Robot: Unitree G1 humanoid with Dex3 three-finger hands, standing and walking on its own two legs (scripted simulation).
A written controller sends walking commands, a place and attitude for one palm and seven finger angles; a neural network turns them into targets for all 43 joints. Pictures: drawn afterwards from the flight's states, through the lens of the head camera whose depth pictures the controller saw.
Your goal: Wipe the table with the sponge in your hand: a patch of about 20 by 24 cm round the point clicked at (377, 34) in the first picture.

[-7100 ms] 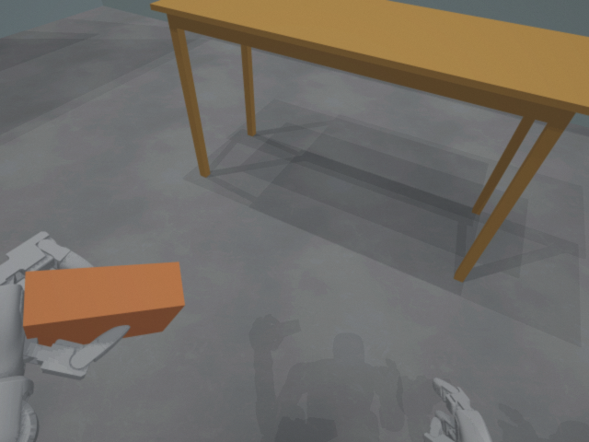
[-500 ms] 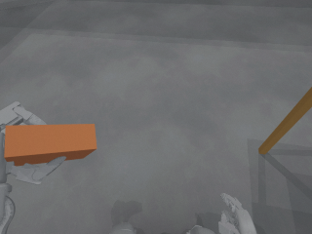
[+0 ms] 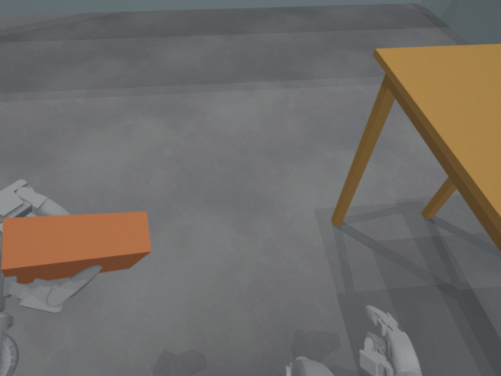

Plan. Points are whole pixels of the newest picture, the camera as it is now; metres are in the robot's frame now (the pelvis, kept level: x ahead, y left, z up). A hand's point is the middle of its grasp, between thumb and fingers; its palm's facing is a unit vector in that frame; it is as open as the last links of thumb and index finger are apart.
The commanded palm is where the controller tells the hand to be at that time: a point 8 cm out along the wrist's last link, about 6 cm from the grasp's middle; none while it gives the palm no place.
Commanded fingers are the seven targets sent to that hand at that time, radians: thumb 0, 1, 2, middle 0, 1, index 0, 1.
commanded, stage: turn to face it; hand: left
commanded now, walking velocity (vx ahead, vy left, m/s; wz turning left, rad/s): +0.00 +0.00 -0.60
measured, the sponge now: (100, 246) +0.22 +0.21 +0.15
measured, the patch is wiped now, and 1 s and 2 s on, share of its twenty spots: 0.00 0.00 0.00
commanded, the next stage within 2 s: none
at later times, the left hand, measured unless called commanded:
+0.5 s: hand (178, 255) +0.21 +0.11 +0.18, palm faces +0.13 -0.86 -0.50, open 9.1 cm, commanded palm +0.17 +0.16 +0.19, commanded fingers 0.00 0.10 1.30 -1.20 -1.60 -1.20 -1.60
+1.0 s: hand (322, 328) +0.15 -0.04 +0.18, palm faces -0.22 -0.81 -0.54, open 9.1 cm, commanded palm +0.13 +0.04 +0.19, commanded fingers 0.00 0.10 1.30 -1.20 -1.60 -1.20 -1.60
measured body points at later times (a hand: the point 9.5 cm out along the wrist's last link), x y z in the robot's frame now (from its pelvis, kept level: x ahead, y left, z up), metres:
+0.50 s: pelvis -0.07 -0.06 +0.00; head -0.03 -0.08 +0.45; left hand +0.20 +0.15 +0.21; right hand +0.02 -0.37 -0.09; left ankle -0.03 +0.08 -0.71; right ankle +0.00 -0.14 -0.73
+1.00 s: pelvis -0.16 -0.09 +0.00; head -0.12 -0.15 +0.44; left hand +0.16 +0.00 +0.21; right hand -0.16 -0.37 -0.12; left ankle -0.09 +0.04 -0.67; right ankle -0.15 -0.19 -0.73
